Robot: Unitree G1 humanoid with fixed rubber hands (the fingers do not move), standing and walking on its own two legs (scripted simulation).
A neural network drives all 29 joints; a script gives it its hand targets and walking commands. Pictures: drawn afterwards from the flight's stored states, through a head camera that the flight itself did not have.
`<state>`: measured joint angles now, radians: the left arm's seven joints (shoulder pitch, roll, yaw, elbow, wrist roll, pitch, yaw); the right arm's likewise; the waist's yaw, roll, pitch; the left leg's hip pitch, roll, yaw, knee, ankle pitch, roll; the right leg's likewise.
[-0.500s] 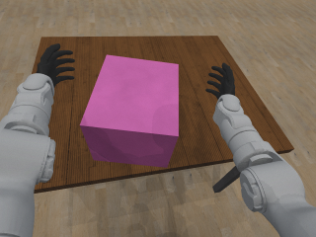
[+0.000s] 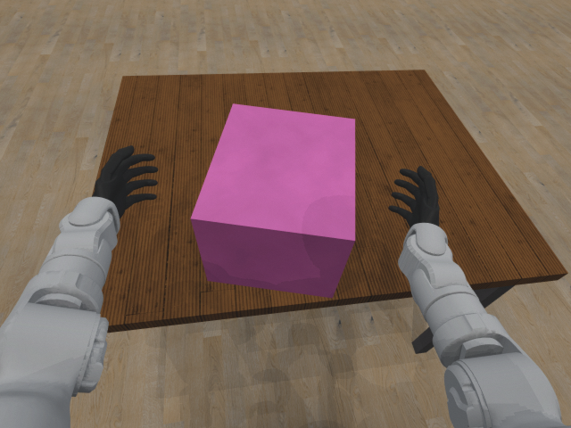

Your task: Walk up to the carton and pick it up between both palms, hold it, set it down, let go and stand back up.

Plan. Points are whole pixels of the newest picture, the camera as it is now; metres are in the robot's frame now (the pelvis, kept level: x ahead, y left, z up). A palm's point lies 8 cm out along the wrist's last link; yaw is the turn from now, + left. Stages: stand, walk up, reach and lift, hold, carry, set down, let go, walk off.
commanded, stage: set down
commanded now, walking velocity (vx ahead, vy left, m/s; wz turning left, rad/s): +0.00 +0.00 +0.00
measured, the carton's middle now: (281, 199) +0.51 -0.04 -0.02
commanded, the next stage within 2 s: none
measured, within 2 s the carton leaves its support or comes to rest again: neither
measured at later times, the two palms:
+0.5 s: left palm (98, 236) +0.40 +0.24 +0.06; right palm (416, 265) +0.31 -0.21 +0.03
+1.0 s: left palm (71, 301) +0.32 +0.27 +0.02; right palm (413, 307) +0.26 -0.19 +0.02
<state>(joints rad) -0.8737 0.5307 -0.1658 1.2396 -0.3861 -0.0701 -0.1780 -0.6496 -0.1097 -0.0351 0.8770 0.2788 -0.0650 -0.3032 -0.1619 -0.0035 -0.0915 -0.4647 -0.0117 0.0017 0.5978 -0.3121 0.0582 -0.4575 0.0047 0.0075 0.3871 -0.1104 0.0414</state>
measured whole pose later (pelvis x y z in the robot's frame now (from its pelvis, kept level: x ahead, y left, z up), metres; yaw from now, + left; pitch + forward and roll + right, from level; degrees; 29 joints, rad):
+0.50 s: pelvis +0.02 -0.01 +0.01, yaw -1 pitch +3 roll -3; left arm -0.52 0.54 -0.01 0.79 -0.31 0.04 -0.23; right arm -0.27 -0.05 0.03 0.54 0.27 -0.13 -0.38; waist -0.08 0.00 0.04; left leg -0.26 0.02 0.02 0.54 -0.33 0.04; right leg -0.26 0.03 0.02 0.34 -0.12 0.03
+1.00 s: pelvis +0.01 -0.01 +0.00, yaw +0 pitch -3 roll -4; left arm -0.23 0.57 0.01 0.56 -0.32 0.00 -0.26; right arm -0.01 0.01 0.05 0.36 0.21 -0.15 -0.41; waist -0.03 -0.03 0.12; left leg -0.17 0.02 0.02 0.59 -0.36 0.04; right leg -0.19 0.03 0.00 0.40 -0.16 0.03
